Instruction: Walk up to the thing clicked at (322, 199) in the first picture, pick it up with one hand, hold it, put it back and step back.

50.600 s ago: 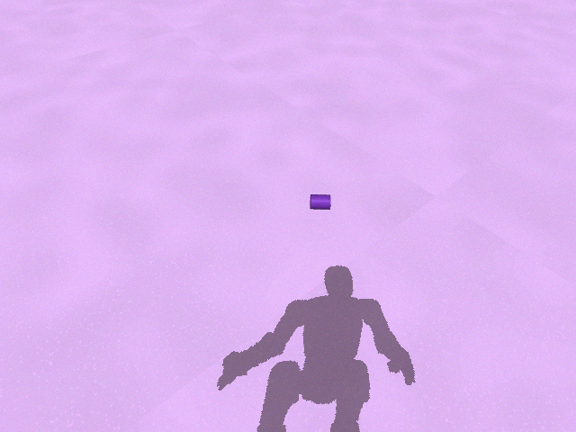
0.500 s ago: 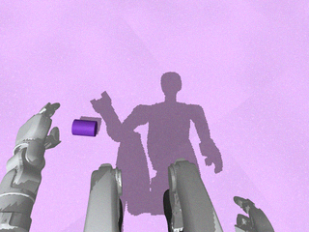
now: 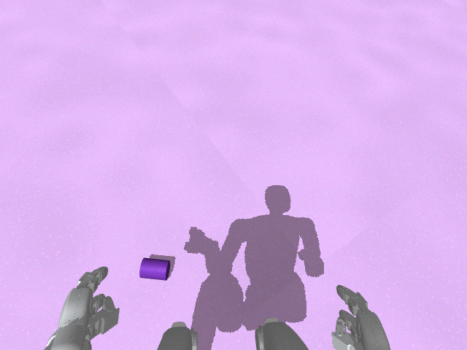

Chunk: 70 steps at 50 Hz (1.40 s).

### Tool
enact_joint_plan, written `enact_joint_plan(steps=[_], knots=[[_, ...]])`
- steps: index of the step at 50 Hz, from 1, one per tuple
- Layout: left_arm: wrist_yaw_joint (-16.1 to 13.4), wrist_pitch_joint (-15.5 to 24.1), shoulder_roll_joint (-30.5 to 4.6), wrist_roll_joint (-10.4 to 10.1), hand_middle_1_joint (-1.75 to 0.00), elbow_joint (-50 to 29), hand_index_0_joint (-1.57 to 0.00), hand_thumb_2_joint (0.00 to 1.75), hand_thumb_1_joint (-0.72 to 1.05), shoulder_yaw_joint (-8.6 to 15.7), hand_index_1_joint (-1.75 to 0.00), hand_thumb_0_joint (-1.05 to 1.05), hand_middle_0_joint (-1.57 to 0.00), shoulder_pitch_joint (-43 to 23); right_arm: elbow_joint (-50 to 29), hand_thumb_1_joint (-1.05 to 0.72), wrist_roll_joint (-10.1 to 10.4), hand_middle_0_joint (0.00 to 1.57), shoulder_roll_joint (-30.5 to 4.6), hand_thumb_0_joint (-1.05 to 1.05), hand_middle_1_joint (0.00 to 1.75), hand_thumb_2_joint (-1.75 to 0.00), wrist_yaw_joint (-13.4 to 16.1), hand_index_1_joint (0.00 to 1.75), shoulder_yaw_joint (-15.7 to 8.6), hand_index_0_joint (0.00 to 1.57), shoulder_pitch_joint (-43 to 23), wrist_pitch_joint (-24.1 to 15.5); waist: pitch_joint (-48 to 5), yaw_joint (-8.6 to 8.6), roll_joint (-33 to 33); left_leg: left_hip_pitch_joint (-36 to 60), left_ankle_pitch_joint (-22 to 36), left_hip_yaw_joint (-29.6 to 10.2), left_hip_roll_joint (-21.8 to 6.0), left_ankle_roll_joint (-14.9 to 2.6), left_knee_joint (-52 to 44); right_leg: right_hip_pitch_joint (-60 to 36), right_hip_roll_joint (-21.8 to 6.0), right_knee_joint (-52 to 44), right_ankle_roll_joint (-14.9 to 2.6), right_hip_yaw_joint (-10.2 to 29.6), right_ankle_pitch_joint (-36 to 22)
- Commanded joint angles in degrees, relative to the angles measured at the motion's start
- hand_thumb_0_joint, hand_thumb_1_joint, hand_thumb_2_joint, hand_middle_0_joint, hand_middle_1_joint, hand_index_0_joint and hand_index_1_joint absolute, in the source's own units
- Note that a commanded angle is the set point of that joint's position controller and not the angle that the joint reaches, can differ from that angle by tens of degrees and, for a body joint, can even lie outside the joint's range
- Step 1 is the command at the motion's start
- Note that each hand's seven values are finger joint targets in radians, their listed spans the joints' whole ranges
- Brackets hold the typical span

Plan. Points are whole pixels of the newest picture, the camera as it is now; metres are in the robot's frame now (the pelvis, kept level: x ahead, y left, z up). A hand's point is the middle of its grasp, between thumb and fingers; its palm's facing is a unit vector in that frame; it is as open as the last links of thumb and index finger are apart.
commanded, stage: home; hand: left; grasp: from above
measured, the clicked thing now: (155, 269) +0.48 +0.22 -0.62
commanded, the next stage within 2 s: none
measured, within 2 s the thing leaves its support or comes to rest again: neither
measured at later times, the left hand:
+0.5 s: hand (94, 334) +0.19 +0.19 +0.01, palm faces +0.07 -0.98 -0.19, open 7.4 cm
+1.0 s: hand (98, 334) +0.19 +0.18 +0.01, palm faces +0.06 -0.98 -0.20, open 7.4 cm
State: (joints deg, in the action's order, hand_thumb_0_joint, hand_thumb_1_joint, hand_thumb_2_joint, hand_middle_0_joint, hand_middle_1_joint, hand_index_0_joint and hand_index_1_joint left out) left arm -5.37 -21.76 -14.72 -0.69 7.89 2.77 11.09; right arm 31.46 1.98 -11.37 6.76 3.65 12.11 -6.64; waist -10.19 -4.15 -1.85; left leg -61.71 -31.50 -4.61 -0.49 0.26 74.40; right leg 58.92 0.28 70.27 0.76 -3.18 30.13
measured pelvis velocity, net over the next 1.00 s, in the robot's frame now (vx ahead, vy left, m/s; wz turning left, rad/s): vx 0.03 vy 0.00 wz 0.01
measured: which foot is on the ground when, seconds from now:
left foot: down 0.00-1.00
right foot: down 0.00-1.00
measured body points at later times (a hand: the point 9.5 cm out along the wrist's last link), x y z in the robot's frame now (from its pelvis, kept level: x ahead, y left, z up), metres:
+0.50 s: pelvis +0.04 +0.00 +0.06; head +0.05 +0.01 +0.51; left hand +0.19 +0.24 +0.02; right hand +0.21 -0.24 +0.01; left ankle +0.04 +0.12 -0.62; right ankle +0.04 -0.13 -0.62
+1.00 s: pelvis +0.03 +0.00 +0.06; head +0.05 +0.01 +0.51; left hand +0.19 +0.23 +0.03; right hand +0.19 -0.24 -0.01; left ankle +0.04 +0.12 -0.62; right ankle +0.04 -0.13 -0.62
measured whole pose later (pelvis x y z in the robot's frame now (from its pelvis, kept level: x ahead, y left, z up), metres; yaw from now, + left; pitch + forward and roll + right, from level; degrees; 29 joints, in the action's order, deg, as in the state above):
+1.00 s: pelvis +0.03 +0.00 +0.06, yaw +1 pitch +10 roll -3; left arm -1.4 -25.7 -12.7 -3.2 -6.7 1.7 28.5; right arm 30.9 0.1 -12.5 10.4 2.0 17.7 -13.4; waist -9.1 -2.4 -2.6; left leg -39.2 -28.1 -3.8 -0.7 0.1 57.5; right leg 36.5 0.3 53.2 0.8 -2.6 26.5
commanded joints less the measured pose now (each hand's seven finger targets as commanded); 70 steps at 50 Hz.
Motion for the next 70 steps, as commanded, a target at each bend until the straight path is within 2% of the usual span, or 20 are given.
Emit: enact_joint_plan(steps=[1,5,6,9,10,13,15,18,20,25,30,31,32,35,36,37,44,61,66,70], knots=[[-0.1,0.6,-5.4,-2.4,-0.3,-15.6,-0.2,0.9,0.9,3.7,-0.3,0.0,-0.2,3.4,-8.5,-0.9,0.0,0.2,-7.7,0.0,0.3,-0.9,2.6,0.3,-3.3,0.2,0.5,-4.0,-13.6,0.1,-2.9,19.4,13.3,0.4,0.6,-1.08,-17.2,-17.3,1.3,-16.2,-1.49,0.9,-13.0],[0.6,-0.8,-4.0,-3.5,-0.3,-20.4,-0.2,0.9,0.9,3.1,-0.3,0.0,-0.2,9.9,-9.8,-0.9,-0.1,0.2,-7.2,0.0,0.3,-0.9,3.6,0.3,-3.5,0.2,2.0,-5.0,-10.6,0.53,-2.2,23.4,16.9,1.3,0.9,-1.09,-21.0,-22.2,1.5,-21.1,-1.36,0.6,-16.1],[0.7,-0.9,-4.2,-3.5,-0.3,-22.0,-0.2,0.9,0.9,3.7,-0.3,0.0,-0.2,11.7,-10.2,-0.9,-0.1,0.2,-7.2,0.0,0.3,-0.9,3.9,0.3,-3.6,0.2,2.1,-5.3,-9.9,0.86,-2.0,24.2,17.1,1.4,0.9,-1.08,-21.8,-22.8,1.6,-21.7,-1.37,0.5,-16.3],[1.3,-1.3,-3.4,-3.0,-0.3,-24.3,-0.2,0.9,0.9,2.4,-0.3,0.0,-0.2,14.9,-10.4,-0.9,-0.5,0.2,-7.0,0.0,0.3,-0.9,4.3,0.3,-3.8,0.2,2.1,-6.2,-7.1,0.81,-1.8,26.0,18.0,0.8,0.6,-0.86,-24.3,-23.3,1.9,-23.1,-1.49,-0.2,-16.3],[1.5,-1.3,-3.6,-2.9,-0.3,-24.6,-0.2,0.9,0.9,3.0,-0.3,0.0,-0.2,16.0,-10.7,-0.9,-0.6,0.2,-7.0,0.0,0.3,-0.9,4.3,0.3,-3.9,0.2,2.4,-6.5,-6.4,1.24,-1.8,26.5,18.2,0.8,0.6,-0.88,-24.7,-23.9,1.8,-23.5,-1.45,-0.4,-16.3],[2.3,-1.4,-3.2,-2.5,-0.3,-25.9,-0.2,0.9,0.9,2.1,-0.3,0.0,-0.2,17.8,-11.1,-0.9,-0.9,0.2,-7.3,0.0,0.3,-0.9,4.4,0.3,-4.4,0.2,2.5,-7.1,-5.7,0.97,-1.4,28.0,20.8,1.2,0.5,-0.99,-25.6,-24.9,2.0,-24.1,-1.44,-0.9,-18.3],[2.8,-1.5,-3.2,-2.5,-0.3,-26.1,-0.2,0.9,0.9,1.9,-0.3,0.0,-0.2,17.6,-11.2,-0.9,-1.1,0.2,-7.5,0.0,0.3,-0.9,4.4,0.3,-4.5,0.2,2.1,-7.5,-3.3,0.86,-0.6,27.5,18.5,1.5,0.7,-1.25,-26.2,-24.7,1.9,-25.4,-1.17,-1.0,-16.5],[3.5,-1.3,-3.3,-2.3,-0.3,-26.3,-0.2,0.9,0.9,1.8,-0.3,0.0,-0.2,16.8,-10.8,-0.9,-1.4,0.2,-7.8,0.0,0.3,-0.9,4.4,0.3,-4.7,0.2,1.7,-8.5,-2.9,0.52,-0.7,28.2,17.9,1.5,0.6,-1.16,-26.6,-24.7,1.8,-25.5,-1.21,-1.0,-15.6],[3.8,-1.3,-3.3,-2.1,-0.3,-24.0,-0.2,0.9,0.9,1.8,-0.3,0.0,-0.2,17.0,-10.8,-0.9,-1.5,0.2,-8.1,0.0,0.3,-0.9,4.4,0.3,-4.7,0.2,1.6,-8.8,-0.8,0.75,0.5,27.3,16.7,1.2,0.6,-1.27,-26.8,-24.2,1.7,-25.8,-0.95,-1.2,-14.6],[4.2,-0.9,-4.1,-1.7,-0.3,-25.9,-0.2,0.9,0.9,2.5,-0.3,0.0,-0.2,15.7,-10.8,-0.9,-1.6,0.2,-8.4,0.0,0.3,-0.9,4.1,0.3,-4.8,0.2,1.0,-9.6,-1.9,1.46,-2.9,28.8,16.0,1.4,0.5,-0.81,-27.6,-24.4,1.7,-25.2,-1.21,-1.1,-13.7],[3.8,-0.8,-4.2,-1.6,-0.3,-27.0,-0.2,0.9,0.9,2.0,-0.3,0.0,-0.2,15.8,-10.1,-0.9,-1.7,0.2,-8.4,0.0,0.3,-0.9,4.0,0.3,-4.7,0.2,1.1,-9.9,-5.0,1.37,-3.3,30.5,21.2,1.1,0.5,-0.56,-26.7,-26.1,1.6,-24.2,-1.38,-0.9,-17.9],[3.7,-0.8,-4.2,-1.5,-0.3,-26.0,-0.2,0.9,0.9,2.4,-0.3,0.0,-0.2,16.2,-9.9,-0.9,-1.7,0.2,-8.4,0.0,0.3,-0.9,4.0,0.3,-4.7,0.2,0.9,-9.9,-4.2,1.79,-2.6,29.8,20.8,0.9,0.4,-0.56,-26.8,-25.9,1.8,-24.1,-1.34,-1.2,-17.5],[3.7,-0.8,-3.8,-1.6,-0.3,-26.2,-0.2,0.9,0.9,1.6,-0.3,0.0,-0.2,16.2,-9.9,-0.9,-1.8,0.2,-8.2,0.0,0.3,-0.9,3.9,0.3,-4.6,0.2,0.9,-9.9,-4.3,1.43,-2.9,29.8,20.7,0.9,0.4,-0.51,-26.7,-25.7,1.7,-24.2,-1.38,-1.1,-17.5],[3.7,-0.7,-3.8,-1.7,-0.3,-25.1,-0.2,0.9,0.9,2.2,-0.3,0.0,-0.2,16.3,-10.0,-0.9,-1.9,0.2,-8.3,0.0,0.3,-0.9,4.0,0.3,-4.6,0.2,0.6,-9.9,-3.2,1.69,-2.3,28.9,17.6,0.6,0.3,-0.59,-27.3,-25.1,1.7,-24.7,-1.37,-1.1,-14.9],[3.7,-0.7,-3.6,-1.7,-0.3,-25.2,-0.2,0.9,0.9,1.8,-0.3,0.0,-0.2,16.2,-10.0,-0.9,-1.8,0.2,-8.2,0.0,0.3,-0.9,4.0,0.3,-4.6,0.2,0.6,-9.9,-3.0,1.66,-1.6,28.6,17.2,0.7,0.4,-0.75,-27.2,-25.2,1.6,-24.9,-1.26,-1.1,-14.8],[3.7,-0.9,-3.8,-1.9,-0.3,-25.4,-0.2,0.9,0.9,2.5,-0.3,0.0,-0.2,16.5,-10.3,-0.9,-1.8,0.2,-8.3,0.0,0.3,-0.9,4.0,0.3,-4.6,0.2,0.6,-10.0,-3.6,1.83,-1.5,28.7,17.0,1.0,0.5,-0.86,-27.1,-25.5,1.6,-25.0,-1.3,-1.0,-14.7],[3.8,-0.9,-3.8,-2.0,-0.3,-25.4,-0.2,0.9,0.9,2.2,-0.3,0.0,-0.2,16.2,-9.8,-0.9,-1.8,0.2,-8.2,0.0,0.3,-0.9,4.3,0.3,-4.7,0.2,0.9,-10.3,-4.2,1.75,-1.4,28.6,17.9,1.3,0.5,-0.75,-26.6,-25.8,1.6,-24.7,-1.19,-0.8,-15.5],[3.9,-1.7,-4.3,-1.9,-0.3,-25.7,-0.2,0.9,0.9,2.1,-0.3,0.0,-0.2,15.5,-9.9,-0.9,-1.4,0.2,-8.3,0.0,0.3,-0.9,4.5,0.3,-4.6,0.2,0.5,-10.6,-2.0,2.08,-0.7,26.9,12.4,1.3,0.6,-1.15,-27.4,-24.6,1.3,-25.8,-0.96,-0.5,-11.1],[3.9,-1.7,-4.4,-1.8,-0.3,-26.3,-0.2,0.9,0.9,2.1,-0.3,0.0,-0.2,15.7,-9.9,-0.9,-1.5,0.2,-8.2,0.0,0.3,-0.9,4.6,0.3,-4.6,0.2,0.6,-10.7,-3.5,1.83,-1.0,27.6,14.9,1.8,0.7,-1.18,-26.5,-25.1,1.3,-25.3,-1.01,-0.4,-13.3],[3.8,-1.6,-4.1,-1.8,-0.3,-26.0,-0.2,0.9,0.9,2.1,-0.3,0.0,-0.2,15.1,-9.8,-0.9,-1.5,0.2,-8.1,0.0,0.3,-0.9,4.7,0.3,-4.5,0.2,0.5,-10.9,-2.1,1.71,-0.7,27.1,13.4,2.0,0.6,-1.22,-26.6,-24.4,1.2,-25.6,-0.91,-0.4,-12.0]])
